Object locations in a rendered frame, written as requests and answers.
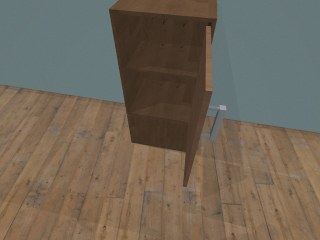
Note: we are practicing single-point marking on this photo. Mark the handle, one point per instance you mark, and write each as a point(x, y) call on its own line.
point(221, 110)

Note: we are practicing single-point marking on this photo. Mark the cupboard door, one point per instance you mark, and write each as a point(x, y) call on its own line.
point(200, 103)

